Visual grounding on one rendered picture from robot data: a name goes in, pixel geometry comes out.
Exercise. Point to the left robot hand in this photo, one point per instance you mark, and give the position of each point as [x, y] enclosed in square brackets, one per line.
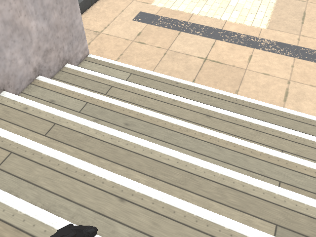
[76, 231]

